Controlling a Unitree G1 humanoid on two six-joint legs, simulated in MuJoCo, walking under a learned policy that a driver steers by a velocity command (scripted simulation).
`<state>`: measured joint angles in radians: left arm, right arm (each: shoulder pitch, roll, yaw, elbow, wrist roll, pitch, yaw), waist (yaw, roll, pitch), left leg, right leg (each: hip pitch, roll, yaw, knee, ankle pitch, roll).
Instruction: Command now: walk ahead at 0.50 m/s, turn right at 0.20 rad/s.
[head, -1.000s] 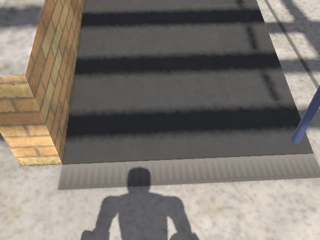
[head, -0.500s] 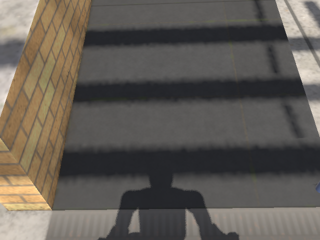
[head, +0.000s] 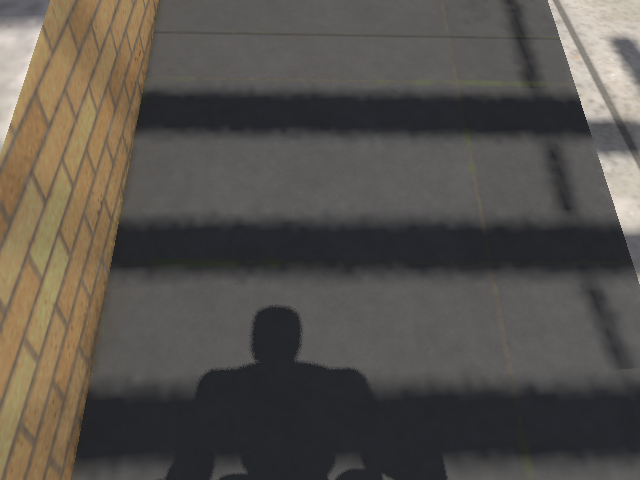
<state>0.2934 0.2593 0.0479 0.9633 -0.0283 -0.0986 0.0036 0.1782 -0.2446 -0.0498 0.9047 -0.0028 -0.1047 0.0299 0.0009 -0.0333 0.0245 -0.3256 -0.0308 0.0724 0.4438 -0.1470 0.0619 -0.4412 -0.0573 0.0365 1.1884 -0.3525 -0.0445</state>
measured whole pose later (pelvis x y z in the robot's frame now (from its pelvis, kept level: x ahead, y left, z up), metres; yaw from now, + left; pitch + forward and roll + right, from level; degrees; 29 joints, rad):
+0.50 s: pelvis +0.27 -0.07 -0.02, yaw -15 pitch +2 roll +0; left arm 0.10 0.26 0.08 0.75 0.00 -0.05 -0.04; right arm 0.27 -0.27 -0.04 0.94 0.01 -0.09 -0.01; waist -0.01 0.00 0.05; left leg -0.23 0.04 0.05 1.16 -0.48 -0.03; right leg -0.48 0.05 -0.06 0.61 -0.22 -0.15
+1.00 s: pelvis +0.41 -0.09 +0.02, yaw -32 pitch +3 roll +1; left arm 0.16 0.33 0.06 0.68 -0.01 0.05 0.03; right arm 0.12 -0.25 -0.05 0.73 -0.02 0.00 -0.05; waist -0.02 -0.04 0.04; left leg -0.43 0.01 0.01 0.54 -0.28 0.06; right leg -0.52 0.07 0.09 1.21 -0.51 0.07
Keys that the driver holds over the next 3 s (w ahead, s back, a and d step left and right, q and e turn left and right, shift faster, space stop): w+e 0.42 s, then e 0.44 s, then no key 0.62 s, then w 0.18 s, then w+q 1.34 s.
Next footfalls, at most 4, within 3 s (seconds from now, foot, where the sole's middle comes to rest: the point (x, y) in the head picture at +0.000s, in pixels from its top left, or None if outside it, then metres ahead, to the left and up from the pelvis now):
0.42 right None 0.38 -0.17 -0.77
0.84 left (339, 419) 0.59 -0.03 -0.74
1.16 right None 0.38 -0.22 -0.77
1.46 left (337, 448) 0.53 -0.03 -0.75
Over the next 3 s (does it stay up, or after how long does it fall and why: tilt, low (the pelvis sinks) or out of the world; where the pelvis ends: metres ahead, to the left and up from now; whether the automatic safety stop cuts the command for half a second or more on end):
stays up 1.08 -0.24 0.10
